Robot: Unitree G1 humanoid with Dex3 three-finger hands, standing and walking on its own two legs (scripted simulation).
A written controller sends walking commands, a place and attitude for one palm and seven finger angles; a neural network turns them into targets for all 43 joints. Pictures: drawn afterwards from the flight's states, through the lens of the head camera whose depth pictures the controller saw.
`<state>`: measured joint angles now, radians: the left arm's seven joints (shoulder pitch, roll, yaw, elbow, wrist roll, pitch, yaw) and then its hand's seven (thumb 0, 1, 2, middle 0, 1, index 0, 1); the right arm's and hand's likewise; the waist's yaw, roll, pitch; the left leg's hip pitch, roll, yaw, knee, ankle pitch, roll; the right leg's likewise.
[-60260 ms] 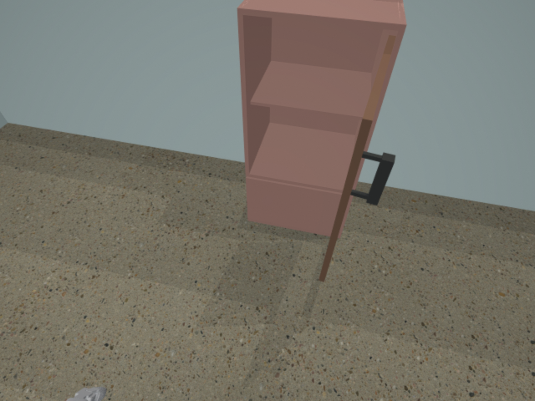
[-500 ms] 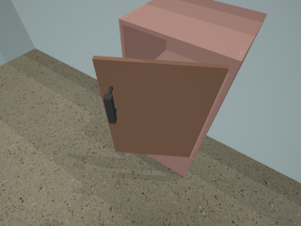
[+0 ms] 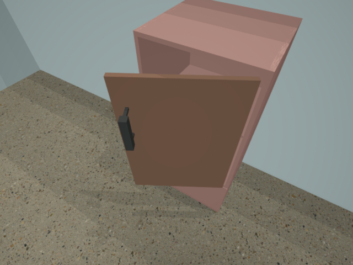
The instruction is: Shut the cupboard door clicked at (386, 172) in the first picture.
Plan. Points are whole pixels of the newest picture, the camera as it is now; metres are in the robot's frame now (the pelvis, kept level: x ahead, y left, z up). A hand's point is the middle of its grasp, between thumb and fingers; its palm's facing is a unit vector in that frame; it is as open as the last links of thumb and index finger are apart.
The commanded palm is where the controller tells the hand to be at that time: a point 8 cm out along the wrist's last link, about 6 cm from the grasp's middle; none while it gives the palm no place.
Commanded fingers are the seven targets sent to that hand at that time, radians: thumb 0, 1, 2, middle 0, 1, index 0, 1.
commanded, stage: look again from close up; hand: left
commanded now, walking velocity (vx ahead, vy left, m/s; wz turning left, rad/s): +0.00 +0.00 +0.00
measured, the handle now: (128, 129) +0.50 +0.17 -0.01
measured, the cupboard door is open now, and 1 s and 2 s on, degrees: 29 29 29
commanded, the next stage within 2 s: shuffle to correct the standing spot in 0.28 s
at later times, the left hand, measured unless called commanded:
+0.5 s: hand out of the picture +0.02 +0.18 -0.18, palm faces -0.02 -0.98 -0.19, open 7.4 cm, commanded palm none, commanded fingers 0.00 0.90 0.90 -0.20 -0.30 -0.20 -0.30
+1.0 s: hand out of the picture +0.06 +0.20 -0.17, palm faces -0.01 -0.97 -0.23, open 7.4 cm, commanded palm none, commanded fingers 0.00 0.90 0.90 -0.20 -0.30 -0.20 -0.30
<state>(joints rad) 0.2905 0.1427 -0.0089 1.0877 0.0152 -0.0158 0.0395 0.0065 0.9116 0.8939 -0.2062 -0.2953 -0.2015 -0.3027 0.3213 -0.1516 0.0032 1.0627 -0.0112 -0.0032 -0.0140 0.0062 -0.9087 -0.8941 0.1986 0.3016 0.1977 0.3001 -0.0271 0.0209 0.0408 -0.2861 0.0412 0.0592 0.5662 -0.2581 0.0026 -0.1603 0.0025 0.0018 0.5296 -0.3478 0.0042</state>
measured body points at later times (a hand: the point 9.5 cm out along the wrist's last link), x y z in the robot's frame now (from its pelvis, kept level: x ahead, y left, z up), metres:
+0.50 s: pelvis +0.01 +0.00 +0.00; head +0.02 +0.01 +0.45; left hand +0.02 +0.23 -0.16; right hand +0.04 -0.23 -0.15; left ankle +0.03 +0.12 -0.73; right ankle -0.04 -0.12 -0.73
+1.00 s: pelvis +0.03 +0.01 +0.00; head +0.04 +0.01 +0.45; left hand +0.06 +0.25 -0.15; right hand +0.07 -0.22 -0.15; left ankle +0.03 +0.12 -0.73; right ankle -0.04 -0.12 -0.73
